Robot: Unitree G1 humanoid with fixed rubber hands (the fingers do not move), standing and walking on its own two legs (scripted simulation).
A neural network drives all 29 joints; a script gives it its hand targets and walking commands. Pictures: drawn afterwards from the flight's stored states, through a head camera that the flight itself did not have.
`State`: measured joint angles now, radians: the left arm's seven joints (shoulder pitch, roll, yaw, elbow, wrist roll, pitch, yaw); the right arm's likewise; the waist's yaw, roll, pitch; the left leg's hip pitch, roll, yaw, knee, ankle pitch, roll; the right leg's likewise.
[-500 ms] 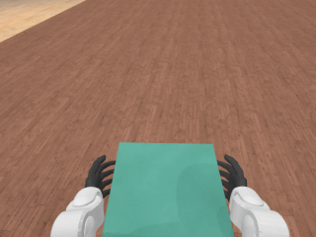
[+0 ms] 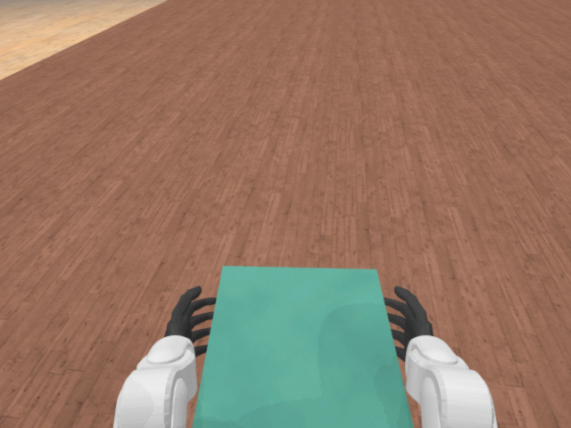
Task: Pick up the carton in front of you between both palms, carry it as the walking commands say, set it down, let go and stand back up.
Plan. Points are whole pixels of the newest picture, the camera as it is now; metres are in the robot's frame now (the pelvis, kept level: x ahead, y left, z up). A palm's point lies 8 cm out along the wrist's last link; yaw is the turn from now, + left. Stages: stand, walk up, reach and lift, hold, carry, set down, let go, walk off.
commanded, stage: carry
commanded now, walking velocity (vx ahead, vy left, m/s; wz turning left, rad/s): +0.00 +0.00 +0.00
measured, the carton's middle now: (296, 381) +0.23 +0.00 -0.01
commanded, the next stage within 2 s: hold in 0.68 s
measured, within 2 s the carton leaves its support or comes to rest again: neither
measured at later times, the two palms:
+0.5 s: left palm (186, 352) +0.24 +0.15 +0.04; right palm (410, 353) +0.24 -0.15 +0.03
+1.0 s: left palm (170, 374) +0.21 +0.16 +0.05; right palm (410, 367) +0.22 -0.14 +0.05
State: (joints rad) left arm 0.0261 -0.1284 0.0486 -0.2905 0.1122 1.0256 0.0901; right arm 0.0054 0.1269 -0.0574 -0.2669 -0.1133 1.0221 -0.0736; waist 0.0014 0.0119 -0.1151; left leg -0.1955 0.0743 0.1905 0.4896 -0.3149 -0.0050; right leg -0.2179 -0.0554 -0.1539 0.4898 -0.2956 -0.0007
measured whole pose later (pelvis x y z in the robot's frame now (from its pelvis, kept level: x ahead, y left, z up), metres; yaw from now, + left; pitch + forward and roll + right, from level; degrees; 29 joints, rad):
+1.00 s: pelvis -0.06 +0.00 +0.01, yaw +1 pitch -8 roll +0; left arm -0.17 -0.13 0.15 0.13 0.25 0.74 0.01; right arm -0.19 0.14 -0.16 0.16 -0.23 0.73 -0.02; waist 0.00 0.01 0.07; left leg -0.05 0.00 0.01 0.39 -0.20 0.01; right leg -0.06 -0.02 -0.01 0.38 -0.17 0.01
